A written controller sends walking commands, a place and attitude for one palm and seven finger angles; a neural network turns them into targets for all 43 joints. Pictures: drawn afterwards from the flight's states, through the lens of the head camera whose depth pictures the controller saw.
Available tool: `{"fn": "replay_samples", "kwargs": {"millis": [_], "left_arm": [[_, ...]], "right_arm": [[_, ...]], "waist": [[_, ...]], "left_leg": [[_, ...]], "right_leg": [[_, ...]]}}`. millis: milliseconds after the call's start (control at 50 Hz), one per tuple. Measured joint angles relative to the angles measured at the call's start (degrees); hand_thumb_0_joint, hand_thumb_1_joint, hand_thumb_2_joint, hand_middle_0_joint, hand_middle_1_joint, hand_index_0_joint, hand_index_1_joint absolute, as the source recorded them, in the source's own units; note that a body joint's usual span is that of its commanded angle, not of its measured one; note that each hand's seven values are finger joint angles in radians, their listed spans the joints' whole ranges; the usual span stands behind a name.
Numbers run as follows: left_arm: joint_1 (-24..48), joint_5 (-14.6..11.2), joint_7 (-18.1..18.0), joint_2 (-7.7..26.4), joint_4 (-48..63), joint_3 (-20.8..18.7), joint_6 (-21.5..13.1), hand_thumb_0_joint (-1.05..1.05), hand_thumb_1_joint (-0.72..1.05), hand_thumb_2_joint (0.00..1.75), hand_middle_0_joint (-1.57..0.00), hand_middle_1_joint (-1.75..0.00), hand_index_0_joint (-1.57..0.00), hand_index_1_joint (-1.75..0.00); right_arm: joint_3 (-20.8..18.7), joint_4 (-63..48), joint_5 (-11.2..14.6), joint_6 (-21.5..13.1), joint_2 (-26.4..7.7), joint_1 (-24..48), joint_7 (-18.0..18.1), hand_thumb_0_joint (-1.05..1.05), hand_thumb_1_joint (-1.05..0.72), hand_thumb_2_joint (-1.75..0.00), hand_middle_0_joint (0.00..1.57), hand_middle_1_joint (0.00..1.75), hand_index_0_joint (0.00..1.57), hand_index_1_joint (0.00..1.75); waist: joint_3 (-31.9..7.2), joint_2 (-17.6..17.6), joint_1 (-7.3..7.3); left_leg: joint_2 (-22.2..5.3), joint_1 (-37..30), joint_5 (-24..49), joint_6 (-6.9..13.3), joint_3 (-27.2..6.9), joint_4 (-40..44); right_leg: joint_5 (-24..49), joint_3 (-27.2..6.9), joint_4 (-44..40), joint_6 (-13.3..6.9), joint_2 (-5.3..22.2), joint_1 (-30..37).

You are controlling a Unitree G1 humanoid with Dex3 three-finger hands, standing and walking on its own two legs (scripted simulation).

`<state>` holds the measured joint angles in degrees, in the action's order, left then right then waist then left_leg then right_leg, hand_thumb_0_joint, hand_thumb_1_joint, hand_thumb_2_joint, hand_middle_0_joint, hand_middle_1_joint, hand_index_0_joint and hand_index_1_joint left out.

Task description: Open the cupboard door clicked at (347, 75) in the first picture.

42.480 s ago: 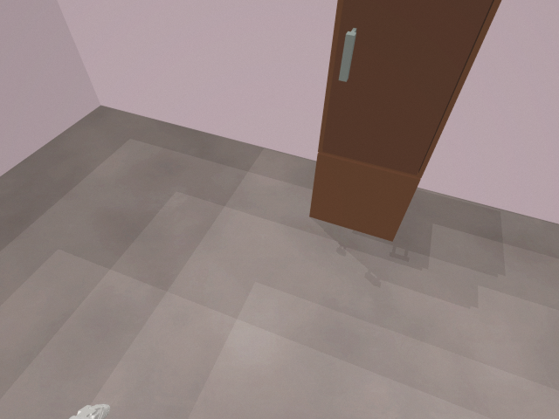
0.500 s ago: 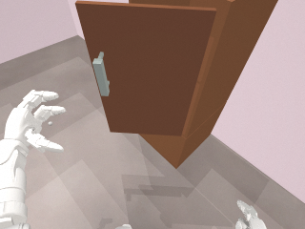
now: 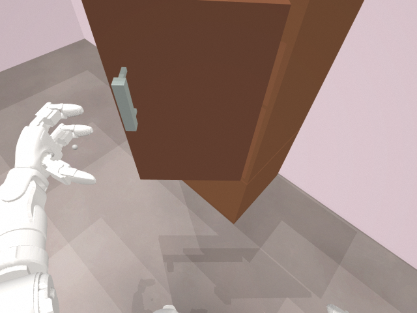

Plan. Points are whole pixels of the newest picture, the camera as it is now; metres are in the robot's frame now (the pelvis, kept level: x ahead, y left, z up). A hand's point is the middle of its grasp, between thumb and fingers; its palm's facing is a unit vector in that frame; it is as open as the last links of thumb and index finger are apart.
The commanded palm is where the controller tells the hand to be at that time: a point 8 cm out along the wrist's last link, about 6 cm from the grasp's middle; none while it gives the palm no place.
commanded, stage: move the hooked fingers beside the handle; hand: left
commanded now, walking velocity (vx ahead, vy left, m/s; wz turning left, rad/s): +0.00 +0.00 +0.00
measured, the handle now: (127, 100) +0.54 +0.19 +0.08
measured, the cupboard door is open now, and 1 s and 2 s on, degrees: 43 43 43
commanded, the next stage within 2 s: slide the fingers in behind the handle in 1.56 s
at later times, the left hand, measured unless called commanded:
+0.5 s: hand (91, 125) +0.45 +0.24 +0.09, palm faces +0.04 -1.00 -0.01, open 14.0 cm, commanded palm +0.43 +0.30 +0.08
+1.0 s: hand (92, 112) +0.49 +0.26 +0.09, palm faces +0.04 -1.00 +0.01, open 14.0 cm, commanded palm +0.47 +0.31 +0.08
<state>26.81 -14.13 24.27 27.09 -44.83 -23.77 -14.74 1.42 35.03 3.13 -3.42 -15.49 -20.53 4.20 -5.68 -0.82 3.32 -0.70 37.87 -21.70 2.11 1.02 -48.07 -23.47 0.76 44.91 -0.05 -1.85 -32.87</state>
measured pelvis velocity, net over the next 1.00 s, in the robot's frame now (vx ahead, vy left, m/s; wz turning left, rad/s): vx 0.00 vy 0.00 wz -0.04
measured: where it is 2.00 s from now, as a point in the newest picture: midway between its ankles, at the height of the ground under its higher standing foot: outside the picture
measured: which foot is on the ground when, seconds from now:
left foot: down 0.00-1.00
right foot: down 0.00-1.00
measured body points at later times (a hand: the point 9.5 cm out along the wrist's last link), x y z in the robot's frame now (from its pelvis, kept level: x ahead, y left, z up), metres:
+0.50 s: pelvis -0.01 +0.00 -0.01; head +0.07 +0.02 +0.43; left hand +0.44 +0.30 +0.10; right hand +0.03 -0.28 -0.12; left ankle +0.02 +0.09 -0.70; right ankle -0.02 -0.12 -0.70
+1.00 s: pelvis +0.00 +0.00 -0.02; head +0.11 +0.02 +0.42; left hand +0.48 +0.31 +0.09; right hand -0.02 -0.28 -0.11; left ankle +0.02 +0.09 -0.70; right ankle -0.02 -0.12 -0.70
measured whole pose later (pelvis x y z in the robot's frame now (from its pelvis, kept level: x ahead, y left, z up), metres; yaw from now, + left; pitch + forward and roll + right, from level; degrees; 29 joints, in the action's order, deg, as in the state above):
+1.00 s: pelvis +0.00 +0.00 -0.02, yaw -2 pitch +19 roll -3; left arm 48.9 -7.5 24.3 39.7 -68.4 -29.4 -18.1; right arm 2.0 35.3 1.5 4.3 -16.4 -25.5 2.7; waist -6.1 -0.5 9.3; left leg -2.9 49.7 -23.7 1.8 1.1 -54.2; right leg -24.3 0.5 49.6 -0.4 -4.0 -44.5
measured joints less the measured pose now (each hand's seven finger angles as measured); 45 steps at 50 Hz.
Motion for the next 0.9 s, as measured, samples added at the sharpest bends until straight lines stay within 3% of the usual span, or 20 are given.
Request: {"fn": "replay_samples", "kwargs": {"millis": [400, 720, 900], "left_arm": [[13.6, 3.6, -2.1, 3.1, -14.4, 0.5, -3.1, -0.02, -0.5, 0.3, -0.3, -1.2, -0.3, -1.2], [23.0, 6.8, -1.8, 10.7, -24.2, -3.2, -3.6, -0.02, -0.5, 0.3, -0.3, -1.2, -0.3, -1.2], [24.6, 7.3, -0.6, 13.3, -25.1, -4.8, -3.4, -0.02, -0.5, 0.3, -0.3, -1.2, -0.3, -1.2]], "right_arm": [[0.5, 0.8, -0.6, 3.4, -0.3, -0.1, -0.7, 0.01, -0.91, -0.9, 0.2, 0.3, 0.2, 0.3], [0.8, 1.5, -1.2, 5.9, -1.1, -3.1, -0.8, 0.01, -0.91, -0.9, 0.2, 0.3, 0.2, 0.3], [0.7, 0.8, -1.6, 7.0, -1.2, -4.6, -1.2, 0.01, -0.91, -0.9, 0.2, 0.3, 0.2, 0.3]], "waist": [[-0.1, 0.3, 1.77], [0.2, 0.2, 5.48], [0.0, 0.2, 6.36]], "left_leg": [[-0.3, 4.7, -0.3, -0.2, -0.5, -2.8], [-1.6, 10.3, -1.0, -0.6, -0.6, -5.6], [-2.1, 12.3, -1.6, -0.5, -0.3, -6.3]], "right_leg": [[-0.4, 0.5, 2.8, -0.2, -0.3, -4.6], [-0.6, 0.5, 5.0, -0.6, -1.6, -10.2], [-0.6, 0.2, 5.1, -0.5, -2.1, -12.1]]}}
